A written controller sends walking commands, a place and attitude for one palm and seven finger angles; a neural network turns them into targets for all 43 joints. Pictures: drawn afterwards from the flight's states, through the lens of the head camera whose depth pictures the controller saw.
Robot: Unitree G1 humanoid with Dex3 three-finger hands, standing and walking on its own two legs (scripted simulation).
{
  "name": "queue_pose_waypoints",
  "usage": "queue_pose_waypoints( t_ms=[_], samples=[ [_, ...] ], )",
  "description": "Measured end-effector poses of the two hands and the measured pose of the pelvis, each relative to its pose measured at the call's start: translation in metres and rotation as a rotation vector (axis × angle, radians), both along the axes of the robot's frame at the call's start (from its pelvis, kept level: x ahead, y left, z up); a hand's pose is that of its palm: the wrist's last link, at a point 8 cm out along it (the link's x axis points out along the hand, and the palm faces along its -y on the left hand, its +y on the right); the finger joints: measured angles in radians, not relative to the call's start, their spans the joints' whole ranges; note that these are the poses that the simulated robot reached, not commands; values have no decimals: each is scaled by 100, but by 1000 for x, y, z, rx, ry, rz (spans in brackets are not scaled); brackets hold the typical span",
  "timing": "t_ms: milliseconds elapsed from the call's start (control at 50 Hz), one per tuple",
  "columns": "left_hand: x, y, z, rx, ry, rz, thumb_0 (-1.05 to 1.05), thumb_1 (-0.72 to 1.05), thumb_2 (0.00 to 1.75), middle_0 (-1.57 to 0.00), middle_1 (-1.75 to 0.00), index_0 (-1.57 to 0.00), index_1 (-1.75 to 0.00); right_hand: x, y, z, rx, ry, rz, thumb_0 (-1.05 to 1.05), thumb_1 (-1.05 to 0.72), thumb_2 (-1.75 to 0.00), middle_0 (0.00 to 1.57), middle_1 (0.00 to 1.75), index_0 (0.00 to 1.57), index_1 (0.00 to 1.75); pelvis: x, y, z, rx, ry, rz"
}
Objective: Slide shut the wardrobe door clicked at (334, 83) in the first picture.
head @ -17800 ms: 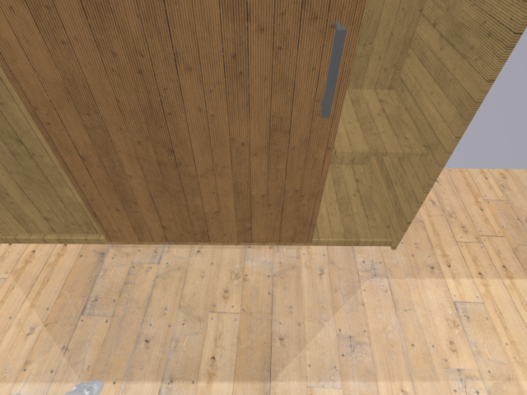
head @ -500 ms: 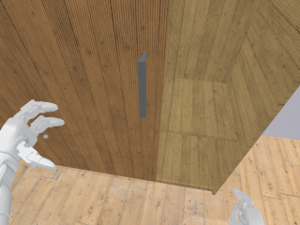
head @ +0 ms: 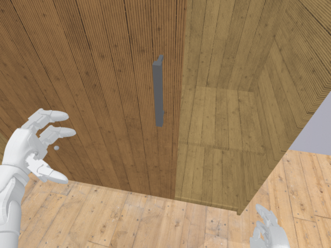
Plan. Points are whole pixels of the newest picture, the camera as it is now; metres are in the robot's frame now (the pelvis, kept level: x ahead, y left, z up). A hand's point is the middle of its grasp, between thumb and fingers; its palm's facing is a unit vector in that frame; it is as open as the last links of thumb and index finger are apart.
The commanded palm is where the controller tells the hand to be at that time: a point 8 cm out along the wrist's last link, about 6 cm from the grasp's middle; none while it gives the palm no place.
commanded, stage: move the hooked fingers beside the handle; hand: left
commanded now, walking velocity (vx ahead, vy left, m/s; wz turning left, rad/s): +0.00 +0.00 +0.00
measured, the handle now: (160, 93) +0.52 +0.07 +0.11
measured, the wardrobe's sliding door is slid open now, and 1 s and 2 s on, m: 0.38 0.38 0.38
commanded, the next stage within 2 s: none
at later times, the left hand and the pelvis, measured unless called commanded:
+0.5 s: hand (87, 126) +0.35 +0.22 +0.13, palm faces -0.04 -1.00 -0.03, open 14.0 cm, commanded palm +0.33 +0.27 +0.13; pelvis +0.01 +0.01 +0.00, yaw -1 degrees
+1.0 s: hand (110, 111) +0.40 +0.18 +0.13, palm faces -0.07 -1.00 -0.02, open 14.0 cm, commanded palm +0.38 +0.24 +0.12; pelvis +0.02 +0.01 +0.00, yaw -2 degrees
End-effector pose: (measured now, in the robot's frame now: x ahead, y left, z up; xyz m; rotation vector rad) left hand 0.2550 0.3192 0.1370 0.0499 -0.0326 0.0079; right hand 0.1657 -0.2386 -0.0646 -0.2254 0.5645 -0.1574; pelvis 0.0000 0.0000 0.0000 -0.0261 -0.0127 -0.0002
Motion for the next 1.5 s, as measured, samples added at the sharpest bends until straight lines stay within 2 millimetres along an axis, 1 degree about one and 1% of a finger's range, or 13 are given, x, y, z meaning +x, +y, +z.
queue_pose_waypoints(
  t_ms=[60,180,260,460,600,760,900,1060,1180,1280,1420,1500],
  samples=[
    [11,-7,-2,-8,-1,-3,-1,-50,30,-30,-120,-30,-120,-1,0,-1,-8,11,0,1,-91,-90,21,30,21,30,-2,0,0,-1,2,7],
    [40,-28,0,-6,-10,-51,-1,-50,30,-30,-120,-30,-120,-5,0,-2,-8,24,-17,1,-91,-90,21,30,21,30,-1,2,0,3,13,-2],
    [55,-32,0,-10,1,-60,-1,-50,30,-30,-120,-30,-120,-10,0,-2,3,33,-38,1,-91,-90,21,30,21,30,3,3,1,8,23,-17],
    [69,-37,-4,-16,16,-47,-1,-50,30,-30,-120,-30,-120,-21,-4,-11,3,102,-66,1,-91,-90,21,30,21,30,11,6,2,6,39,-20],
    [87,-47,-6,-25,21,-59,-1,-50,30,-30,-120,-30,-120,-24,-4,-14,-1,139,-76,1,-91,-90,21,30,21,30,13,6,2,7,51,-20],
    [107,-62,-3,-23,19,-81,-1,-50,30,-30,-120,-30,-120,-25,-3,-16,11,153,-88,1,-91,-90,21,30,20,30,16,8,2,8,62,-24],
    [123,-73,-6,-31,36,-76,-1,-50,30,-30,-120,-30,-120,-31,-4,-19,18,187,-102,1,-91,-90,21,30,21,30,16,7,2,10,71,-29],
    [137,-82,-6,-30,28,-76,-1,-50,30,-30,-120,-30,-120,-46,-8,-25,21,239,-123,1,-91,-90,21,30,20,30,16,6,2,10,80,-34],
    [150,-83,-9,-34,51,-65,-1,-50,30,-30,-120,-30,-120,-59,-12,-29,15,283,-140,1,-91,-90,21,30,20,30,13,5,0,8,91,-31],
    [160,-96,-5,-29,26,-90,-1,-50,30,-30,-120,-30,-120,-71,-14,-33,16,316,-149,1,-91,-90,21,30,20,30,11,6,-1,7,101,-29],
    [182,-107,-11,-37,66,-80,-1,-50,30,-30,-120,-30,-120,-90,-14,-39,20,367,-170,1,-91,-90,21,30,20,30,8,7,-3,9,124,-34],
    [193,-115,-8,-34,44,-87,-1,-50,30,-30,-120,-30,-120,-103,-13,-42,25,400,-184,1,-91,-90,21,30,20,30,7,8,-4,9,138,-38]
  ],
)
